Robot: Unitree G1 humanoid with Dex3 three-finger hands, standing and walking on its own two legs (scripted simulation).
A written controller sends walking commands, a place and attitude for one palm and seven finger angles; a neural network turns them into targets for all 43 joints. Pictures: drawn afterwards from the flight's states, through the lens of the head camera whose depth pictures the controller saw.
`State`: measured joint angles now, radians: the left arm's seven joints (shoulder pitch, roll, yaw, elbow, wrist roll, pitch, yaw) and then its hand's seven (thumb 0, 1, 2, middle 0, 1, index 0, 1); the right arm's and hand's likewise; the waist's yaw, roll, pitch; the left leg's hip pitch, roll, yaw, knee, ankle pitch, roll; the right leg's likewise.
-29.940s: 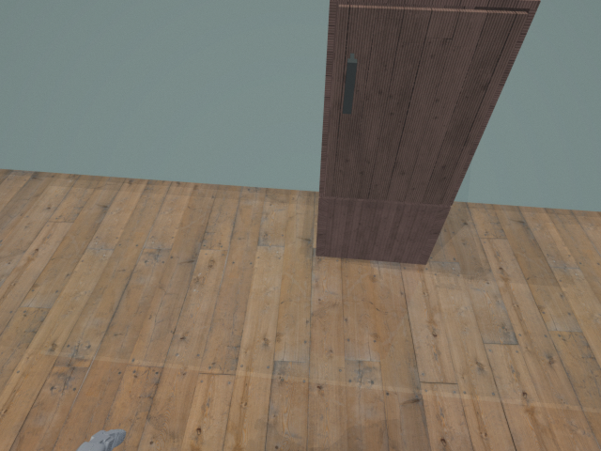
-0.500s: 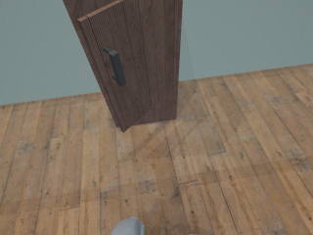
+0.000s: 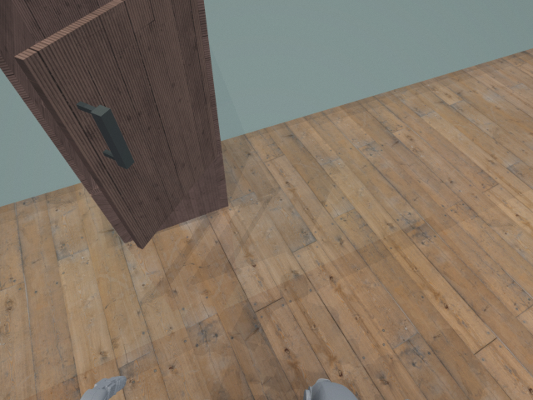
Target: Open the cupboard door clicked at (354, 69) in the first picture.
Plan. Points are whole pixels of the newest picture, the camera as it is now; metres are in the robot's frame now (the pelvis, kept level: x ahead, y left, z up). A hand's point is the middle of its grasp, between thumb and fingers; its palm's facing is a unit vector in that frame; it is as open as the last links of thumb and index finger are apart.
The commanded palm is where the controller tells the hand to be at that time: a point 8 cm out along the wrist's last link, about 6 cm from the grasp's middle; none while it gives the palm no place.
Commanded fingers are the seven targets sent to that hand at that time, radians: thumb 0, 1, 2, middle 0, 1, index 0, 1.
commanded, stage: walk to a spot facing it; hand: left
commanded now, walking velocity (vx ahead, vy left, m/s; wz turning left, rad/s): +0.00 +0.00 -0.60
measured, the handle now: (105, 135) +0.53 +0.36 +0.03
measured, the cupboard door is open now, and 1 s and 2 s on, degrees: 39 39 39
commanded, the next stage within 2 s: none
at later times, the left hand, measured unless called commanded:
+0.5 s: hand (185, 370) +0.17 +0.16 -0.17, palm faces -0.31 -0.93 -0.20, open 7.4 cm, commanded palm none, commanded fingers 0.00 0.90 0.90 -0.20 -0.30 -0.20 -0.30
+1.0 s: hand (211, 360) +0.19 +0.12 -0.18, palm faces -0.54 -0.82 -0.19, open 7.4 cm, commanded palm none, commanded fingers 0.00 0.90 0.90 -0.20 -0.30 -0.20 -0.30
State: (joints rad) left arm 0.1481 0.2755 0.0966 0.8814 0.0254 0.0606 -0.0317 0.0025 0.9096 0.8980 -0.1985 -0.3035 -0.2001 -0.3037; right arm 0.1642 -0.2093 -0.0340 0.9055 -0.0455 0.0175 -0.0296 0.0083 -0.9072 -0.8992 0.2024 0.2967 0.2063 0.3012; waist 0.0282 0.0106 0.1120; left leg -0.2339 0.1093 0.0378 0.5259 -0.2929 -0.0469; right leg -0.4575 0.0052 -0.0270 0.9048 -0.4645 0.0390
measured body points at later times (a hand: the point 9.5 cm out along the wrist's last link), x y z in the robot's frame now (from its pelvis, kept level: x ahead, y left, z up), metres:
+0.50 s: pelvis +0.01 -0.01 +0.00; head +0.07 +0.00 +0.45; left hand +0.19 +0.21 -0.15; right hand -0.04 -0.27 -0.13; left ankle +0.05 +0.12 -0.74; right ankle -0.04 -0.13 -0.68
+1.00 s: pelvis +0.08 -0.05 -0.01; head +0.12 -0.05 +0.44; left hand +0.22 +0.16 -0.16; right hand +0.04 -0.33 -0.12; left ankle +0.18 +0.04 -0.74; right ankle -0.05 -0.12 -0.73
